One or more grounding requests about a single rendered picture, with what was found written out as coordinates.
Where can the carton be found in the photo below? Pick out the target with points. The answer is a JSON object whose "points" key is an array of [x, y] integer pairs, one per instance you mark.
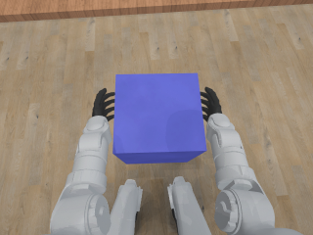
{"points": [[157, 118]]}

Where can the robot right upper arm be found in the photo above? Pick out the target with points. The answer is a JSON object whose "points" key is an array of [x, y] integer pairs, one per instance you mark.
{"points": [[242, 212]]}

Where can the robot left upper arm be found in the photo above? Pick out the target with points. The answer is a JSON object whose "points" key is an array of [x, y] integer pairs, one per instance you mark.
{"points": [[87, 214]]}

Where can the robot left hand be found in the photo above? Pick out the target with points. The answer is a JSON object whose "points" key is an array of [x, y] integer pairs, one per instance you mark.
{"points": [[100, 105]]}

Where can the robot right hand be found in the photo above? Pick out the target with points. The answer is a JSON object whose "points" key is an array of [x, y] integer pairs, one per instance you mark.
{"points": [[212, 105]]}

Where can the left robot forearm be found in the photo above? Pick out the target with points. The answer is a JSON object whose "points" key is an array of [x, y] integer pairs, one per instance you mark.
{"points": [[88, 173]]}

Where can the left robot shin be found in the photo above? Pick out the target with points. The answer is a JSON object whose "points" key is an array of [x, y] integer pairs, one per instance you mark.
{"points": [[129, 181]]}

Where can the left robot thigh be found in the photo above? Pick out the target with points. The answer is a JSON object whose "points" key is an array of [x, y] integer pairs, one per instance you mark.
{"points": [[124, 209]]}

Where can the right robot forearm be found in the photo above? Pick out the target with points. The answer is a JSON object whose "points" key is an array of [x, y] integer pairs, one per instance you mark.
{"points": [[229, 156]]}

